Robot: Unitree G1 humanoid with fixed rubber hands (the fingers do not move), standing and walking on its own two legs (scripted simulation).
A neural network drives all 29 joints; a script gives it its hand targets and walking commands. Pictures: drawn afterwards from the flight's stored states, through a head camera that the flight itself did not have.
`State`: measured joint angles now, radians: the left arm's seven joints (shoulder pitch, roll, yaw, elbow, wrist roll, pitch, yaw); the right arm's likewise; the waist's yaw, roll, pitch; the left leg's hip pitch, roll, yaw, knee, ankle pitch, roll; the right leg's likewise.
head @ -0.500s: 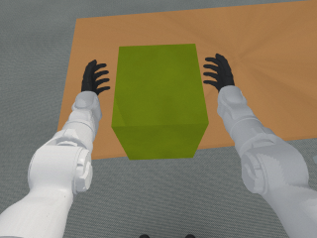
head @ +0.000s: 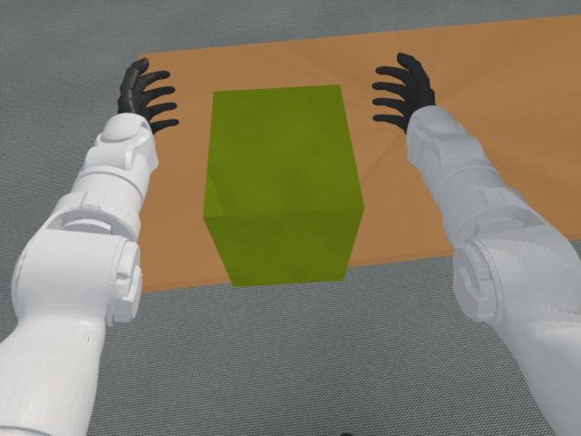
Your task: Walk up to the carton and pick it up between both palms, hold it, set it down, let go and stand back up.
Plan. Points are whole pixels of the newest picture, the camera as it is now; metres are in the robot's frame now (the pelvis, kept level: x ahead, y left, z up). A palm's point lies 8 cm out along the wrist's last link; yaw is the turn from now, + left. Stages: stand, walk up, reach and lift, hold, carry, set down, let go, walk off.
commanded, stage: set down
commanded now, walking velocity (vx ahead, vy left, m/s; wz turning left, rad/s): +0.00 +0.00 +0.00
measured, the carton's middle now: (283, 192) +0.50 +0.01 -0.03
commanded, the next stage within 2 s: none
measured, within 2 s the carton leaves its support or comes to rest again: neither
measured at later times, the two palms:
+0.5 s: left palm (96, 75) +0.50 +0.20 +0.21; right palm (442, 61) +0.50 -0.18 +0.20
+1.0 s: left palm (132, 169) +0.44 +0.19 +0.12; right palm (430, 155) +0.44 -0.18 +0.11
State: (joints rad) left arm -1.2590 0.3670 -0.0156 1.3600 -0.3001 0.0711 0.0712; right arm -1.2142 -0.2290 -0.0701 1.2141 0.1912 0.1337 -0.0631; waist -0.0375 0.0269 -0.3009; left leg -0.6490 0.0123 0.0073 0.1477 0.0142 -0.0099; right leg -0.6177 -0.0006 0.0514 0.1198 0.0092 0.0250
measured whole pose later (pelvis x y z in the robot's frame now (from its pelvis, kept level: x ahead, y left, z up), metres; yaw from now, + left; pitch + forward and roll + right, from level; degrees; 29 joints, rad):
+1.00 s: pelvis +0.01 +0.00 +0.01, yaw +1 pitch +14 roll +0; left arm -0.89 0.24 0.14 1.03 -0.15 0.13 0.02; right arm -0.83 -0.22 -0.04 0.94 0.17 0.13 -0.10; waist -0.01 0.03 -0.17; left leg -0.35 0.01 -0.02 0.13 -0.02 -0.01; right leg -0.31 0.00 0.02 0.08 -0.02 0.02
